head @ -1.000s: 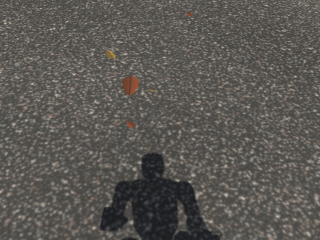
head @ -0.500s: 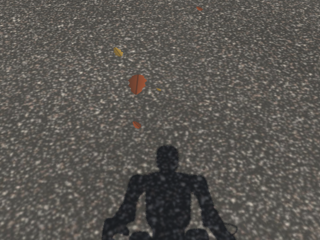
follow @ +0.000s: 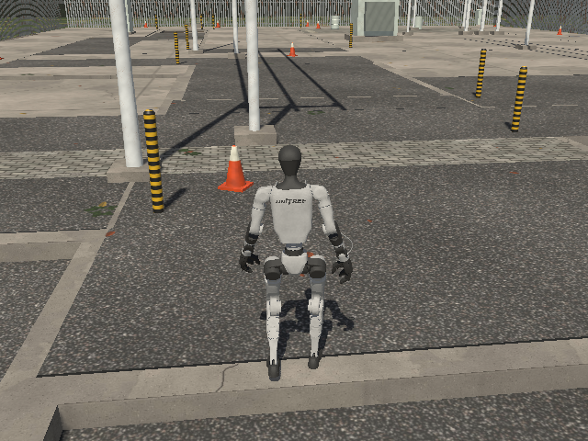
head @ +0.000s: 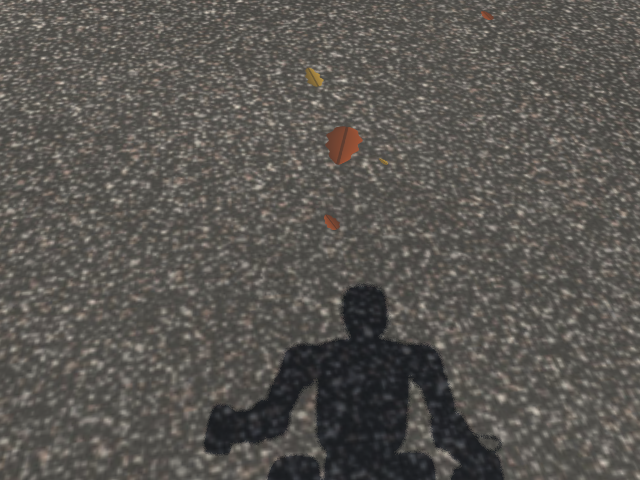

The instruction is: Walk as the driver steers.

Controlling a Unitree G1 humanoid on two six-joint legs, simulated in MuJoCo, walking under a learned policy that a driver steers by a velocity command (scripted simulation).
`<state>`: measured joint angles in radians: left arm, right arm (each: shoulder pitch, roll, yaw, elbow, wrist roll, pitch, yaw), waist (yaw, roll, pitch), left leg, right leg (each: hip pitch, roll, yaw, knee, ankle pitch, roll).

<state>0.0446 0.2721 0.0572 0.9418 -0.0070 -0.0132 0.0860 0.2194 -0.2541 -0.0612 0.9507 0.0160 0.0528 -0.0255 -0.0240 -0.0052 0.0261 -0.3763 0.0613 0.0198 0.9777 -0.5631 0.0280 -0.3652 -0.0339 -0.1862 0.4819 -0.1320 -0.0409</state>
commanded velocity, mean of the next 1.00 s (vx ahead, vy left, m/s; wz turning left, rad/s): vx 0.41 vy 0.00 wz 0.32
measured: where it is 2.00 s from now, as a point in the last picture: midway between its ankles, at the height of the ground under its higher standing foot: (219, 310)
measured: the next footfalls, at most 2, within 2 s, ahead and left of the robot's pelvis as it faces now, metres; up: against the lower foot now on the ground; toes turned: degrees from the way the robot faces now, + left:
left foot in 0.06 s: -0.02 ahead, +0.12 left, +0.00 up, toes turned +4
right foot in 0.56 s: +0.36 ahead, -0.06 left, +0.00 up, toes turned +15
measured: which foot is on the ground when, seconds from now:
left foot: up 0.00-0.04, down 0.06-0.58, up 0.60-1.00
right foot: down 0.00-0.06, up 0.08-0.54, down 0.56-1.00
